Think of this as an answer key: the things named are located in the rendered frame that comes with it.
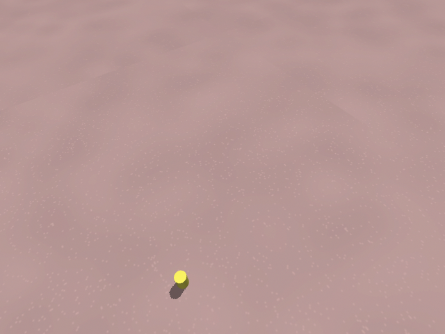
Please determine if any tin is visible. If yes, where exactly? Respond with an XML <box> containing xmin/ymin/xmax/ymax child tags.
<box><xmin>174</xmin><ymin>271</ymin><xmax>189</xmax><ymax>289</ymax></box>

